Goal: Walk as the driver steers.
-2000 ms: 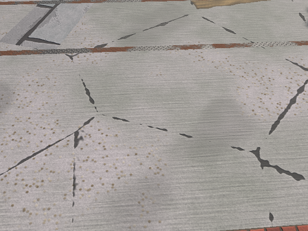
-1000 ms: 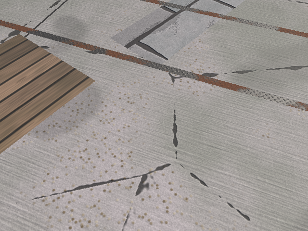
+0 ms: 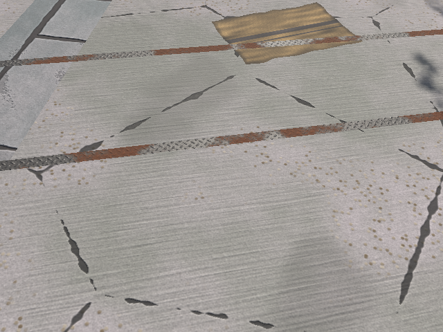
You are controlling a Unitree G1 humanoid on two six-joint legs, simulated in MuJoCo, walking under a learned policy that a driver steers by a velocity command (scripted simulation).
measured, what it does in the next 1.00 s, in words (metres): walks ahead, turning left: right foot, then left foot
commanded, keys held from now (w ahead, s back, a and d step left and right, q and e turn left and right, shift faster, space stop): w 0.26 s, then w+q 0.74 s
